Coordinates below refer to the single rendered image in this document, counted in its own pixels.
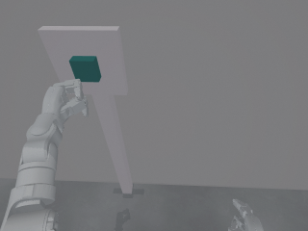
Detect panel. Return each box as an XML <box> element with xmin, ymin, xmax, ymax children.
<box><xmin>38</xmin><ymin>26</ymin><xmax>133</xmax><ymax>194</ymax></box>

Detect button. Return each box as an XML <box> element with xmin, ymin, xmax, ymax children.
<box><xmin>69</xmin><ymin>56</ymin><xmax>102</xmax><ymax>83</ymax></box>

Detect left robot forearm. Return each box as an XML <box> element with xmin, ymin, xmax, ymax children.
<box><xmin>0</xmin><ymin>113</ymin><xmax>64</xmax><ymax>231</ymax></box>

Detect robot left upper arm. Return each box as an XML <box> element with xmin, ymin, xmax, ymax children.
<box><xmin>3</xmin><ymin>208</ymin><xmax>60</xmax><ymax>231</ymax></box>

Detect left robot hand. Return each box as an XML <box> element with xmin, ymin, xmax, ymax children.
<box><xmin>41</xmin><ymin>79</ymin><xmax>89</xmax><ymax>124</ymax></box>

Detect right robot hand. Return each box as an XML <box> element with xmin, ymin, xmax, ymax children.
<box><xmin>228</xmin><ymin>198</ymin><xmax>264</xmax><ymax>231</ymax></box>

